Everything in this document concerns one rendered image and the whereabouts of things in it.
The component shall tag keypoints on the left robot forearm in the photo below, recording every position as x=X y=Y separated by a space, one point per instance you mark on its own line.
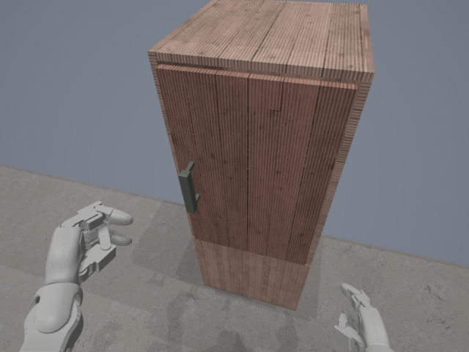
x=55 y=322

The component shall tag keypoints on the left robot hand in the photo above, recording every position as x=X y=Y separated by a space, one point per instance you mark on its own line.
x=69 y=244

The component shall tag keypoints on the handle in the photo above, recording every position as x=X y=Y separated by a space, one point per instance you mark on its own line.
x=188 y=190

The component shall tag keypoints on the cupboard door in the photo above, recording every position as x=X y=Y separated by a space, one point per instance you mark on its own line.
x=264 y=149

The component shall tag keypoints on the right robot hand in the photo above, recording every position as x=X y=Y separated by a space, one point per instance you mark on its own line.
x=366 y=328

